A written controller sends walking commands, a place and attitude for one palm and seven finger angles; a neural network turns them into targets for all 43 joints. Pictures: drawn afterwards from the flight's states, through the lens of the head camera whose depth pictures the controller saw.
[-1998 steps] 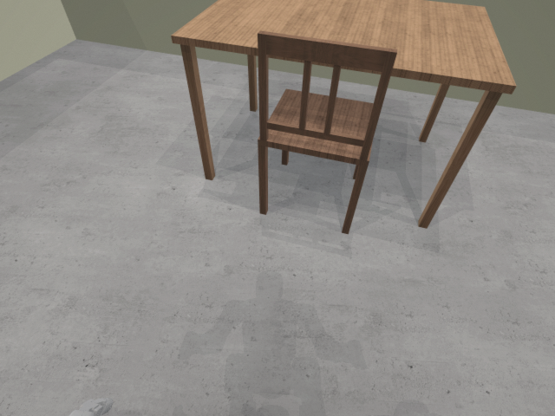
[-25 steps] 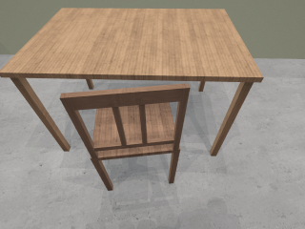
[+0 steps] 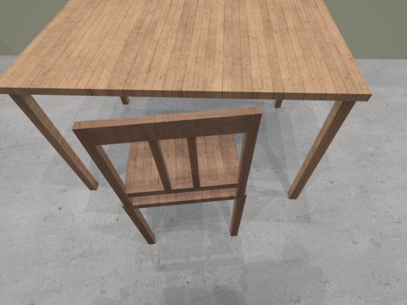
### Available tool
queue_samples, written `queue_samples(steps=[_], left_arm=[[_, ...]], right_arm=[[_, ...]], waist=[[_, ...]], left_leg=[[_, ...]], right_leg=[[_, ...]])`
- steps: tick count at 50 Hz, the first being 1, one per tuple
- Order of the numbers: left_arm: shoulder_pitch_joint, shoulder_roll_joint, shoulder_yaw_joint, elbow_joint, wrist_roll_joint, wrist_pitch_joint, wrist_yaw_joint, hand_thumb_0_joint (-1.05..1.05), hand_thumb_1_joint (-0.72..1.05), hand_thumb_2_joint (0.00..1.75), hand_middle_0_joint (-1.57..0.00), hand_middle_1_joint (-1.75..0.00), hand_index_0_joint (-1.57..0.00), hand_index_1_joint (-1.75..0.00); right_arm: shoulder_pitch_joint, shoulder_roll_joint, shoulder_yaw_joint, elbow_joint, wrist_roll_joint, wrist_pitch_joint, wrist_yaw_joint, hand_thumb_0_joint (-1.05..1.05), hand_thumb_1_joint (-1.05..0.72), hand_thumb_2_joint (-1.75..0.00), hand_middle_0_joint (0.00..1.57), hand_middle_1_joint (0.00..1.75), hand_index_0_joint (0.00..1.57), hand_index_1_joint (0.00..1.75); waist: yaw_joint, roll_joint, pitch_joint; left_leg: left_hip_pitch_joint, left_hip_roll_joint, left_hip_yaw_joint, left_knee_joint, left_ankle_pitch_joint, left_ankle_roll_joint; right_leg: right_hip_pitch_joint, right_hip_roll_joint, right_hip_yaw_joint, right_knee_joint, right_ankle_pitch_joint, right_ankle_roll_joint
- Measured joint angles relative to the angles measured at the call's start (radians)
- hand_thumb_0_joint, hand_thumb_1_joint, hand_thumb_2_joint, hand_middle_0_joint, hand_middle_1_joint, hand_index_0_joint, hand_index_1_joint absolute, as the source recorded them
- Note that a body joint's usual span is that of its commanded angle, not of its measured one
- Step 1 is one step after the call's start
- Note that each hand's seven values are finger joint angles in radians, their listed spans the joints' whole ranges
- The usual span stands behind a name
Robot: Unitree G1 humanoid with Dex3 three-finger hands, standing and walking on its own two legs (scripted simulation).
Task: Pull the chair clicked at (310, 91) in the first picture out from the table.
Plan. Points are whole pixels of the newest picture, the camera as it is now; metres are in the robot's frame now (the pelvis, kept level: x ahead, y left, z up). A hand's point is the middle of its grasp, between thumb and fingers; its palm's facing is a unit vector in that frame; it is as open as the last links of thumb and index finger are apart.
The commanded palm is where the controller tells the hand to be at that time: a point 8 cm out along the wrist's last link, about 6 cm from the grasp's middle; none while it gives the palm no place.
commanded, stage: come to a stop and stand still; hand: left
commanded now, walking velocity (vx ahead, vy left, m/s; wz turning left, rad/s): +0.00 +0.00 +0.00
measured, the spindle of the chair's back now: (161, 165) +0.48 +0.15 -0.11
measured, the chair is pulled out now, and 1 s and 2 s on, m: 0.10 0.10 0.10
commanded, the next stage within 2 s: look again from close up in 0.88 s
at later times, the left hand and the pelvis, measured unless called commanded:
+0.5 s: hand out of the picture -0.06 +0.24 -0.17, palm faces +0.02 -0.98 -0.20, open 7.3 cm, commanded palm none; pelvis -0.07 +0.06 +0.00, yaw +0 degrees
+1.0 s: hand out of the picture -0.16 +0.21 -0.18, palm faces +0.10 -0.99 -0.12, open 7.3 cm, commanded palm none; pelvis -0.09 +0.07 +0.00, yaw +2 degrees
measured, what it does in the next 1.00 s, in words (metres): shifts its weight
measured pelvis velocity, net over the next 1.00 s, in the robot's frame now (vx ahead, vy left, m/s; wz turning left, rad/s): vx -0.09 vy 0.07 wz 0.04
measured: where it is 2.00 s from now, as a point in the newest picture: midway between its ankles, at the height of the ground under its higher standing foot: outside the picture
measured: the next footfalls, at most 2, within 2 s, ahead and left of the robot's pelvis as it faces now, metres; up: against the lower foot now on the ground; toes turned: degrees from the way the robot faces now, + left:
none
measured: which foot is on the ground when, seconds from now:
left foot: down 0.00-1.00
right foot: down 0.00-1.00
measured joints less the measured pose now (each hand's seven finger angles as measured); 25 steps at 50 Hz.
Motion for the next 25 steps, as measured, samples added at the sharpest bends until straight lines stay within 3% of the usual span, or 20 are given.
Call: queue_samples(steps=[4,7,9,12,15,25], left_arm=[[0.0,0.007,-0.013,-0.037,0.013,-0.024,0.019,0.0,0.91,0.9,-0.2,-0.3,-0.2,-0.3],[0.019,0.012,-0.032,-0.062,0.005,-0.023,0.019,0.0,0.91,0.9,-0.2,-0.3,-0.2,-0.3],[0.03,0.016,-0.041,-0.061,-0.003,-0.006,0.013,0.0,0.91,0.9,-0.2,-0.3,-0.2,-0.3],[0.042,0.022,-0.046,-0.059,-0.001,0.012,0.007,0.0,0.91,0.9,-0.2,-0.3,-0.2,-0.3],[0.044,0.011,-0.062,-0.057,0.005,0.009,-0.003,0.0,0.91,0.9,-0.2,-0.3,-0.2,-0.3],[0.131,0.02,-0.064,-0.038,0.013,0.021,-0.02,0.0,0.91,0.9,-0.2,-0.3,-0.2,-0.3]], right_arm=[[-0.027,-0.019,0.001,-0.039,0.007,-0.008,0.019,0.0,-0.91,-0.89,0.2,0.3,0.2,0.3],[-0.04,-0.033,0.006,-0.083,0.009,-0.029,0.025,0.0,-0.91,-0.89,0.2,0.3,0.2,0.3],[-0.026,-0.041,0.011,-0.098,0.003,-0.039,0.027,0.0,-0.91,-0.89,0.2,0.3,0.2,0.3],[-0.014,-0.042,0.028,-0.108,-0.006,-0.032,0.034,0.0,-0.91,-0.9,0.2,0.3,0.2,0.3],[-0.026,-0.044,0.04,-0.122,-0.008,-0.033,0.038,0.0,-0.91,-0.9,0.2,0.3,0.2,0.3],[0.01,-0.035,0.05,-0.116,-0.007,-0.029,0.049,-0.01,-0.93,-0.89,0.21,0.3,0.2,0.3]], waist=[[0.005,-0.026,0.006],[-0.007,-0.044,0.002],[-0.009,-0.051,-0.032],[0.016,-0.079,-0.087],[0.021,-0.06,-0.086],[0.023,-0.044,-0.079]], left_leg=[[-0.073,-0.014,0.001,0.091,-0.076,0.002],[-0.063,-0.034,0.015,-0.015,0.082,0.014],[-0.04,-0.038,0.016,-0.032,0.09,0.048],[-0.048,-0.058,0.033,-0.006,0.052,0.078],[-0.053,-0.057,0.035,-0.02,0.077,0.088],[-0.074,-0.097,0.04,-0.114,0.175,0.12]], right_leg=[[-0.032,0.0,0.016,0.015,0.037,0.005],[-0.048,-0.007,0.013,0.084,0.083,0.006],[-0.03,-0.009,0.006,0.097,0.07,0.013],[0.017,-0.024,0.034,0.015,0.0,0.024],[0.018,-0.023,0.036,-0.017,0.056,0.048],[-0.024,-0.053,0.049,-0.054,0.094,0.032]])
